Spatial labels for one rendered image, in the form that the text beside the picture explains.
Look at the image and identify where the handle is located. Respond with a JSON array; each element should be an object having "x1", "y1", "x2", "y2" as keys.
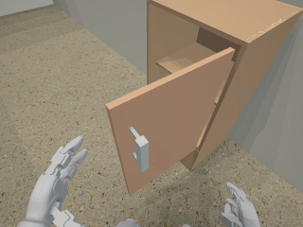
[{"x1": 129, "y1": 126, "x2": 149, "y2": 172}]

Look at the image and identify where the robot right hand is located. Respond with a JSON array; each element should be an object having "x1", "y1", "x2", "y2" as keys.
[{"x1": 222, "y1": 182, "x2": 261, "y2": 227}]

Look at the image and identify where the cupboard door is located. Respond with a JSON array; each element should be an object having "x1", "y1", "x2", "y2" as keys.
[{"x1": 105, "y1": 47, "x2": 235, "y2": 196}]

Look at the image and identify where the robot left hand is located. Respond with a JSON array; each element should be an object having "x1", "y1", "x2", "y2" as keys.
[{"x1": 25, "y1": 135, "x2": 88, "y2": 227}]

